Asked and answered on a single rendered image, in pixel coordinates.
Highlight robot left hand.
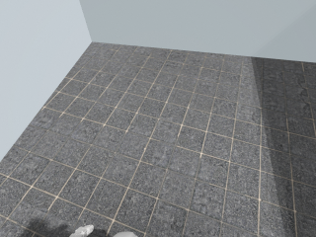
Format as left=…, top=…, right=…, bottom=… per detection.
left=69, top=224, right=94, bottom=237

